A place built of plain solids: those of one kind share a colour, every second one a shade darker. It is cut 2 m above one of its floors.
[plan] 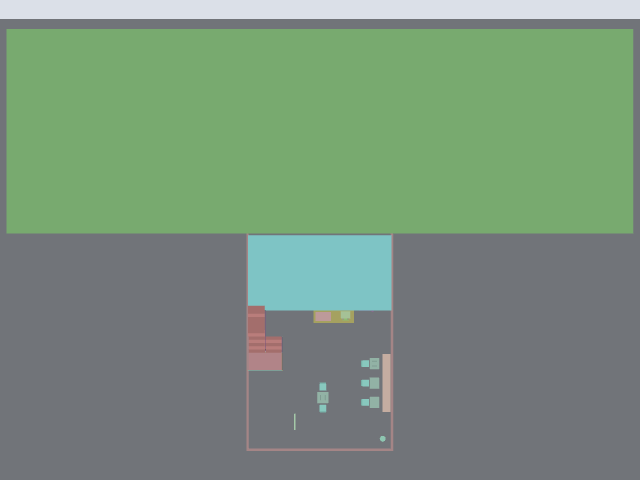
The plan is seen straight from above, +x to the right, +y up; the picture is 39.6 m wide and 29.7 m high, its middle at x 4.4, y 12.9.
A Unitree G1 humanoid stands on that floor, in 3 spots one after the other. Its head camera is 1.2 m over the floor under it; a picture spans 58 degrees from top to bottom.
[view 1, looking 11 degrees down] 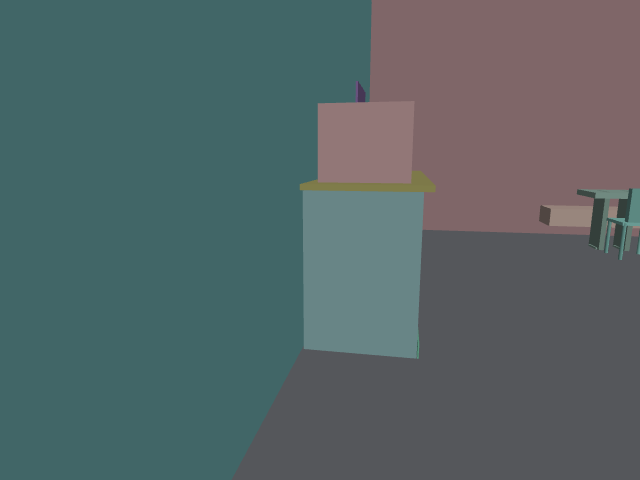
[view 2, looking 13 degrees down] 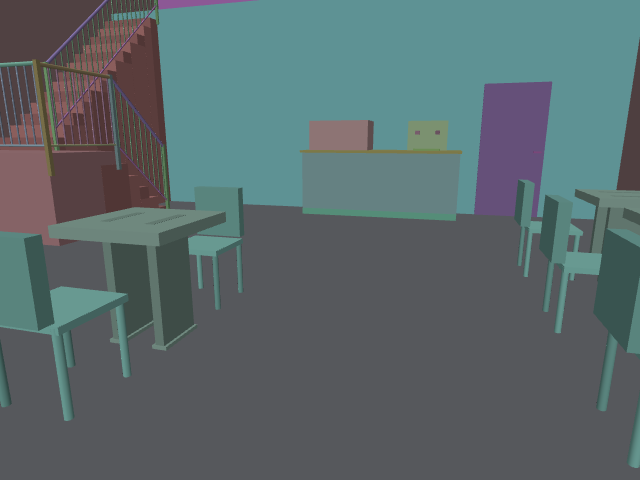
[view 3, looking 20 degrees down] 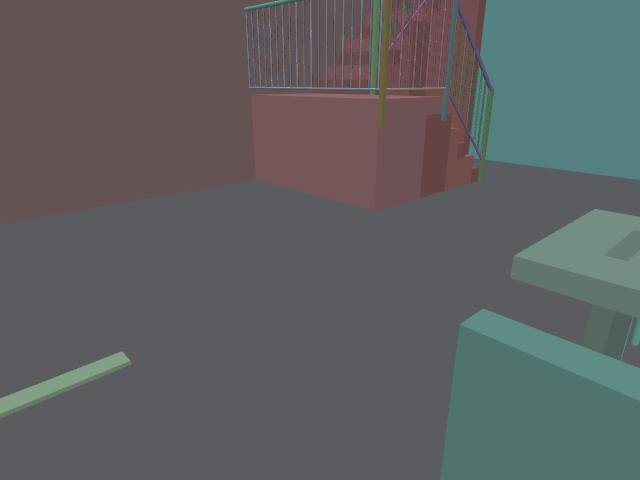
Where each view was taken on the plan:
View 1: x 1.53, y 7.93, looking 11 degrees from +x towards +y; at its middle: counter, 2.59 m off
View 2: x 6.28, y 1.00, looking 106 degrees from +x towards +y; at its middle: ground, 5.33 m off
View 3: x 4.68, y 1.65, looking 137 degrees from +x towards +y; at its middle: ground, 3.51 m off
